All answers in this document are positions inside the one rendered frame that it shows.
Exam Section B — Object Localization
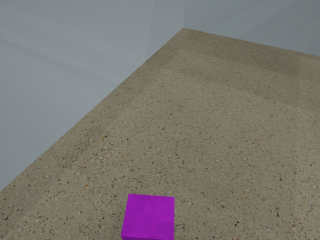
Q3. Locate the carton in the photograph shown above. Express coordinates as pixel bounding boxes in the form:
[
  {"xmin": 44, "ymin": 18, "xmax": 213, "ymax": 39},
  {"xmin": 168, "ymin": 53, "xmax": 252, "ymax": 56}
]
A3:
[{"xmin": 121, "ymin": 193, "xmax": 175, "ymax": 240}]

